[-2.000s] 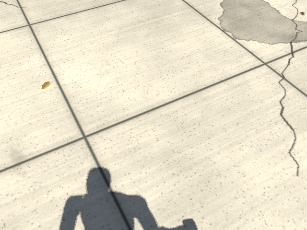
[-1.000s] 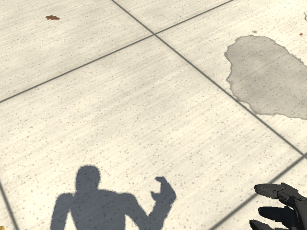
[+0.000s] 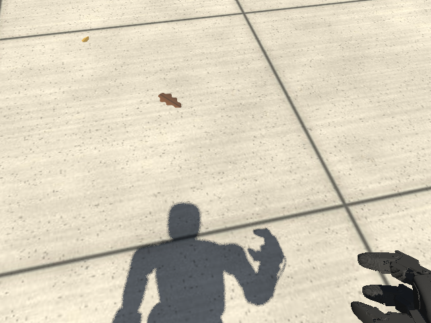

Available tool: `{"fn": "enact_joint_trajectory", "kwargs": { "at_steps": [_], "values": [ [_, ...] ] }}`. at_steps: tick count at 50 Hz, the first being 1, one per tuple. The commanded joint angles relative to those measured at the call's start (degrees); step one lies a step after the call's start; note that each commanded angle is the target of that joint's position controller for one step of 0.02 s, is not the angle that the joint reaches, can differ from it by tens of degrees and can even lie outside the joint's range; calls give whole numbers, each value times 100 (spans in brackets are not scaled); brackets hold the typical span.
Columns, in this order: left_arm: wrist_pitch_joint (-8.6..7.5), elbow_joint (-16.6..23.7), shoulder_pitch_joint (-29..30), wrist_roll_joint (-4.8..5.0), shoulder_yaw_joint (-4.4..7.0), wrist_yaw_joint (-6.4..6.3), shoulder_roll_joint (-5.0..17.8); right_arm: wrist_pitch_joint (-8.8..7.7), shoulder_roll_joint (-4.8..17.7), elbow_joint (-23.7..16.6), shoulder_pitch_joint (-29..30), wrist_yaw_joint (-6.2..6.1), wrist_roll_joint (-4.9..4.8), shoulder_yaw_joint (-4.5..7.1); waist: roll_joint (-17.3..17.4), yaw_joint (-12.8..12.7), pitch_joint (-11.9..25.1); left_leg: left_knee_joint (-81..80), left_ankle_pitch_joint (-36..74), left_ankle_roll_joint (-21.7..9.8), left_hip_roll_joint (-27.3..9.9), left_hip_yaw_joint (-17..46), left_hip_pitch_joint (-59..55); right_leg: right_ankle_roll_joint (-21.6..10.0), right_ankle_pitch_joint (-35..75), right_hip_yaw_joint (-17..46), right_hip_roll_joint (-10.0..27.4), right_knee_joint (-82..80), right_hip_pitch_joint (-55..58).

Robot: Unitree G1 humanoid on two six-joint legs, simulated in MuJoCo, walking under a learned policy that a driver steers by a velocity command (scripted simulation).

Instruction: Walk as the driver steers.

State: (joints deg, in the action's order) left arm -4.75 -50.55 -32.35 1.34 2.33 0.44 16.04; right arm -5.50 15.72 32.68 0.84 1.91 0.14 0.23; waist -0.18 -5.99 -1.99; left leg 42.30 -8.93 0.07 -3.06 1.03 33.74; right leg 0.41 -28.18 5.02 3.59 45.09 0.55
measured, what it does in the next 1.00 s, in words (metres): walks ahead: right foot, then left foot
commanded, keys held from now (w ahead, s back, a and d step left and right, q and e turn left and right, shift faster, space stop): w+e+shift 0.48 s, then w+q+shift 0.50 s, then q+shift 0.02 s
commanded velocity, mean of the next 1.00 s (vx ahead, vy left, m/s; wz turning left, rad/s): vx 1.00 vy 0.00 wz -0.26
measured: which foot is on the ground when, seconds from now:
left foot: down 0.00-0.42, up 0.44-0.90, down 0.92-1.00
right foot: up 0.00-0.40, down 0.42-0.92, up 0.94-1.00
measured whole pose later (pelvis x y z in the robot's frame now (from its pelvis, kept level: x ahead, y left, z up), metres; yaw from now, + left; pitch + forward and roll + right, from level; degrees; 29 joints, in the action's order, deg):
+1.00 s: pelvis +0.85 -0.23 +0.00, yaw -14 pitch -1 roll +1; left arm -5.8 -44.8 -17.8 0.0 1.2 -0.3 15.9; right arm -4.5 17.5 41.2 -13.4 2.8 -0.8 3.5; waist 1.1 1.8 -3.1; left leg 38.2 -9.7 -9.8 8.3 -4.0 28.7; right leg -1.2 -24.0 0.9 -4.1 76.8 -7.7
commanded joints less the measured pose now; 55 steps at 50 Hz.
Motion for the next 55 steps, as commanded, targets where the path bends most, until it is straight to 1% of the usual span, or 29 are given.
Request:
{"fn": "enact_joint_trajectory", "kwargs": {
  "at_steps": [1, 2, 3, 4, 7, 14, 16, 18, 20, 21, 22, 23, 24, 25, 26, 29, 31, 36, 39, 43, 45, 46, 47, 48, 49, 50, 51, 53, 55],
  "values": [
    [-213, 938, 570, 393, 23, -73, 500, 37, 1335, 501, -2871, -82, 20, 511, 1423, 1525, 1700, -2724, -3893, -974, -1980, 4471, -5344, -268, 438, 350, -161, 3968, -4752],
    [-186, 1055, 1040, 342, 15, -106, 511, 18, 1138, 581, -2574, -71, -3, 469, 963, 1426, 966, -2636, -2884, -928, -1918, 3583, -4662, -256, 792, 168, 103, 3960, -5027],
    [-127, 1063, 1298, 164, 37, -122, 499, -9, 903, 657, -2222, -58, 70, 429, 541, 1199, 542, -2616, -1918, -860, -1712, 2730, -3843, -281, 1127, 102, 354, 3640, -4797],
    [-24, 1030, 1110, 129, 71, -80, 420, -52, 658, 706, -1928, -63, 170, 387, 826, 850, 460, -2671, -1346, -883, -1595, 2162, -3236, -282, 1372, 200, 566, 3418, -4384],
    [346, 1060, 1231, 181, 71, 1, 110, -120, 279, 870, -1321, -86, 39, 356, 725, 446, -101, -3184, -442, -790, -1511, 803, -2414, -264, 1263, 187, 811, 3052, -4169],
    [354, 1504, 2387, 30, 50, 270, 244, -159, 916, 987, -1288, -277, 32, 527, -138, 462, -729, -3807, 784, -534, -1011, -1415, -2614, -465, 3528, -630, 552, 691, -3935],
    [318, 1587, 2540, 56, 110, 361, 402, -92, 1254, 995, -1365, -268, 22, 599, -68, 430, -625, -3540, 2527, -442, -1026, -1668, -3136, -642, 3614, -1084, 217, 119, -3389],
    [373, 1560, 2087, 154, 273, 351, 770, 74, 1605, 961, -1411, -262, -60, 697, 383, 73, -153, -2431, 5642, -384, -1114, -1744, -3886, -805, 2889, -1572, -322, 164, -2724],
    [509, 1132, 216, 172, 601, 290, 1415, 199, 1739, 836, -1141, -257, -115, 737, 643, -897, 767, 173, 6742, -403, -1176, -1551, -3229, -1139, 2014, -1496, -675, 237, -350],
    [568, 809, -645, 211, 746, 174, 1655, 134, 1358, 859, -973, -234, -144, 624, -13, -1258, 803, 2504, 3910, -125, -564, -1461, -1960, -1385, 2117, -864, -605, -281, 1039],
    [549, 798, -111, 152, 684, 179, 1884, -108, 117, 603, -1304, -155, 35, 279, -2390, -231, 227, 5164, -2374, 120, 781, -880, 142, -1952, 2373, 907, -241, -789, 1372],
    [307, 1282, 544, -65, 466, 242, 1573, -390, 94, 100, -1764, -98, -143, 138, -2446, 412, 1454, 5601, -2474, -105, 925, 578, 1358, -2832, -564, 4373, 912, -2567, 1837],
    [165, 1438, 590, -71, 409, 279, 1083, -525, 827, 51, -932, -91, -283, 265, -1064, 80, 933, 4982, -1791, -383, 559, 793, 1369, -2377, -1297, 4704, 1033, -3349, 1239],
    [27, 1325, 695, -119, 368, 306, 950, -517, 839, 73, -772, -114, -372, 290, -43, 339, 406, 4298, -1303, -471, 302, 676, 1270, -2123, -1289, 4390, 1097, -3491, 420],
    [-70, 1345, 1041, -134, 320, 315, 825, -421, 726, 279, -935, -181, -236, 254, 576, 589, 309, 3799, -957, -453, -42, 695, 782, -1928, -815, 3850, 1010, -3327, -293],
    [-146, 1319, 1591, -214, 209, 165, 650, -50, 649, 625, -1394, -191, -168, 283, 197, 912, -100, 3002, -469, -243, -600, 606, 72, -1628, 292, 2218, 519, -3322, -1750],
    [-215, 1128, 1270, -184, 171, 77, 603, 87, 456, 554, -940, -221, -125, 203, 135, 631, -367, 2433, 195, -108, -729, 443, 504, -1503, 1215, 1390, 384, -3515, -1783],
    [-289, 806, 640, -178, 86, -92, 513, -35, 277, 283, 261, -28, -199, 134, 90, -70, -538, 106, 2547, -106, -298, -51, 593, -697, 2706, -317, 87, -3948, -1131],
    [-276, 591, 475, -207, 72, -128, 562, -129, 278, 217, 396, 160, -285, 181, -118, -64, -580, -709, 2946, -275, 73, -261, 453, -334, 3682, -834, 187, -4078, -349],
    [-67, 563, 661, -372, 161, -274, 983, -151, 580, 145, 44, 339, -330, 347, -692, 410, 20, -961, 2121, -560, 850, -1051, -114, 69, 8206, -1252, 451, -2896, 1088],
    [80, 684, 1144, -510, 252, -429, 1182, 57, 1016, 491, -1597, 266, -378, 552, -1015, 1372, 661, -501, 1216, -774, 1031, -1116, -1466, 147, 10350, -1271, 668, -891, 1019],
    [109, 916, 1884, -523, 307, -428, 1354, 164, 1303, 963, -3383, 166, -353, 683, -815, 2275, 1124, -568, 1192, -1082, 637, -382, -3262, 126, 10107, -1186, 632, 1136, -112],
    [-33, 1112, 2208, -546, 109, -281, 620, 252, 1301, 1323, -4157, 64, -282, 601, 1046, 2325, 1091, -92, 911, -1389, 269, 212, -4841, 138, 3255, -1057, -402, 4137, -2338],
    [-280, 1513, 1330, -64, -166, -62, -162, 130, 1176, 1116, -3484, 74, -13, 534, 2369, 1175, 1681, -1159, -2058, -2599, -819, 3683, -6095, 254, -681, 36, -1082, 5675, -4893],
    [-525, 1646, 1815, 83, -163, 78, 401, 129, 850, 871, -3215, 3, 37, 533, 1121, 1497, 1647, -2627, -3546, -2436, -1048, 4816, -5770, -248, 133, 495, -830, 5071, -5129],
    [-620, 1816, 2266, 135, -108, 120, 596, 71, 761, 757, -2858, -6, 102, 493, 198, 1201, 878, -3018, -2969, -2128, -994, 4627, -4799, -481, 581, 496, -606, 4297, -4954],
    [-634, 1799, 2285, 33, -107, 101, 563, 8, 776, 605, -2294, 44, 81, 488, -620, 719, 260, -3063, -1770, -2085, -838, 4248, -3609, -449, 794, 462, -448, 3734, -4562],
    [-487, 1679, 1977, -219, -25, 16, 717, -16, 941, 313, -1560, 22, 39, 527, -620, 196, -46, -2969, 1012, -2086, -331, 3205, -2198, -94, 728, 443, -219, 3037, -3753],
    [-341, 1798, 2131, -351, 6, -70, 825, 24, 861, 294, -1374, -71, -110, 497, -529, 128, -190, -2815, 2890, -1827, 129, 2154, -1154, 228, 885, 94, -105, 1689, -3147]
  ]
}}
Velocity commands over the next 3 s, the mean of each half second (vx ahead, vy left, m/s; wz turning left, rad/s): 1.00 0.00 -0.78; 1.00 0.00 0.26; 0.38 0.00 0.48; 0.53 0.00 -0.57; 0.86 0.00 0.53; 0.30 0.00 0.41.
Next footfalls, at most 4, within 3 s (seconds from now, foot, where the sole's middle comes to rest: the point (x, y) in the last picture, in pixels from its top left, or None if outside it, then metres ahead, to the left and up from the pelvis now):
0.42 right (293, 307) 0.53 -0.17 -0.74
0.92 left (311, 180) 1.02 -0.24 -0.74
1.30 right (351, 126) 1.32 -0.42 -0.74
1.68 left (307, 130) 1.28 -0.23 -0.74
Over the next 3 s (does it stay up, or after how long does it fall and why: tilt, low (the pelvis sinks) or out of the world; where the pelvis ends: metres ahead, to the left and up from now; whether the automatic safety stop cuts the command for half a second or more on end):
stays up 1.79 -0.57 0.04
